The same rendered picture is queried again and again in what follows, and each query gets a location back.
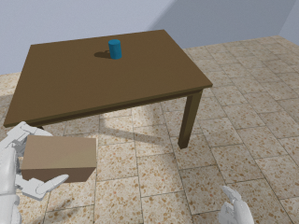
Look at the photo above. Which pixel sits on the robot left hand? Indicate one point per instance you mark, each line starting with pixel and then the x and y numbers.
pixel 13 147

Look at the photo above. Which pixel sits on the robot right hand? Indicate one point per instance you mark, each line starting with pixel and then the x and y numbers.
pixel 238 213

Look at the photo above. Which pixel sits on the table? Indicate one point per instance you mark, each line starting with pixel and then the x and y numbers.
pixel 75 79

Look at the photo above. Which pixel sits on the sponge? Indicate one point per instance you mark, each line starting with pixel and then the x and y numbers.
pixel 46 157

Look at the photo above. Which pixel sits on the left robot forearm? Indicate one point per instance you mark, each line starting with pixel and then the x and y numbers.
pixel 9 213

